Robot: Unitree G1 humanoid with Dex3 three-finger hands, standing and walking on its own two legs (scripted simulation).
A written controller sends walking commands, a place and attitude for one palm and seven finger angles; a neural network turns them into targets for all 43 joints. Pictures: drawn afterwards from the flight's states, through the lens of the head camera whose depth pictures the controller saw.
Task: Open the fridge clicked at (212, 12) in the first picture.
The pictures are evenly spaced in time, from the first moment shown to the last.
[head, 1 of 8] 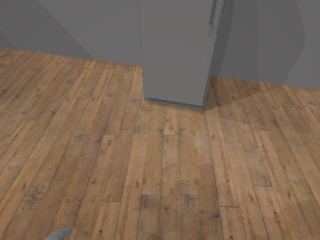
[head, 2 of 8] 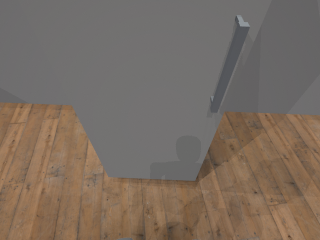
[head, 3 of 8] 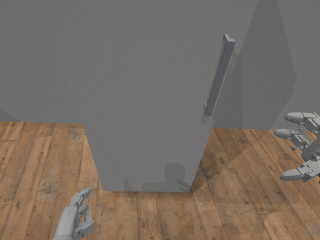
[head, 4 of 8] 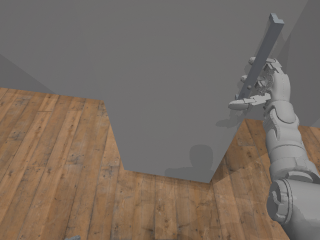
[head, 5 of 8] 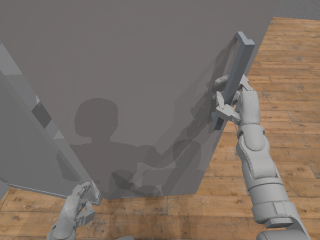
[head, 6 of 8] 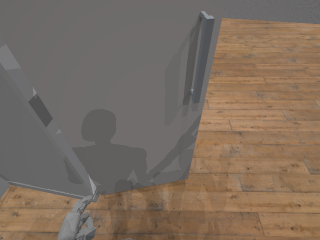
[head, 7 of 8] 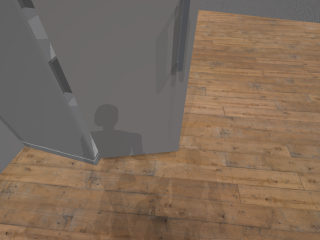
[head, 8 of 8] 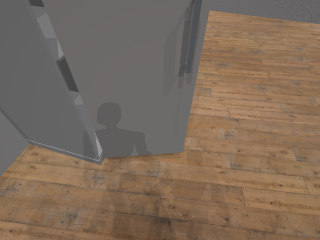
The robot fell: no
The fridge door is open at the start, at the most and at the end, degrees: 0 76 68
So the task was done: yes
